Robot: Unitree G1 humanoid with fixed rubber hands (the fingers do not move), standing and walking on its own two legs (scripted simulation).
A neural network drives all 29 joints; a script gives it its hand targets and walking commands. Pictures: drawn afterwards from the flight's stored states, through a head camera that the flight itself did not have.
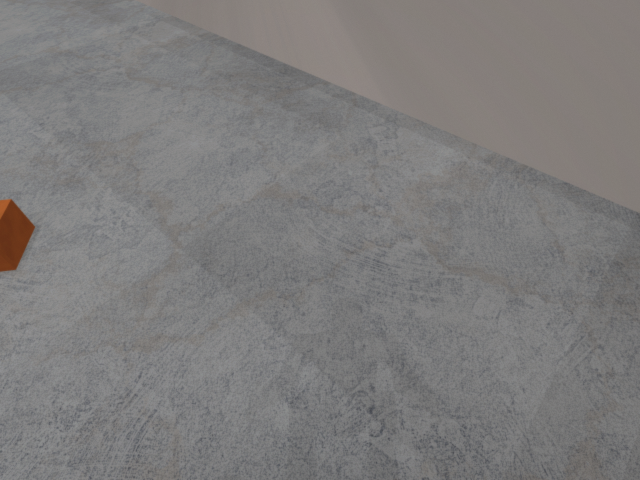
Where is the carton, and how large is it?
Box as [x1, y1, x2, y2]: [0, 199, 34, 271]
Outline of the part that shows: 11,199 0,200 0,271 16,268 34,228 34,226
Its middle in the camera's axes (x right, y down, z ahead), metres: -1.35 +0.00 +1.57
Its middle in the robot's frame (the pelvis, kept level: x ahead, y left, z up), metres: +1.09 +1.38 -0.70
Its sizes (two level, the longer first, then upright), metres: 0.238 0.201 0.172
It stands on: the floor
